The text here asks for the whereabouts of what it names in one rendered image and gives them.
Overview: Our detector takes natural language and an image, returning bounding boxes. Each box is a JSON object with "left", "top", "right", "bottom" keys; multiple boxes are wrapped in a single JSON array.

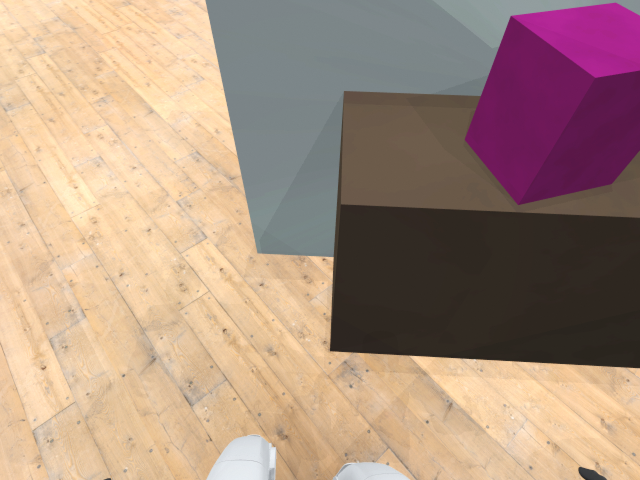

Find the pedestal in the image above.
[{"left": 330, "top": 91, "right": 640, "bottom": 368}]

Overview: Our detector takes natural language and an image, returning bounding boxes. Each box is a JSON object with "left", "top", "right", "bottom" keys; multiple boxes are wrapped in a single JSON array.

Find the carton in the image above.
[{"left": 465, "top": 3, "right": 640, "bottom": 205}]

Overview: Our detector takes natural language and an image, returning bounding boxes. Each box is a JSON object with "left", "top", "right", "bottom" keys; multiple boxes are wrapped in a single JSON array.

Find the robot left thigh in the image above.
[{"left": 206, "top": 436, "right": 276, "bottom": 480}]

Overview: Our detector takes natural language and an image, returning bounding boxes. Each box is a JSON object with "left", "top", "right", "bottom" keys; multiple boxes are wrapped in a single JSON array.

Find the robot right shin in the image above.
[{"left": 336, "top": 463, "right": 354, "bottom": 476}]

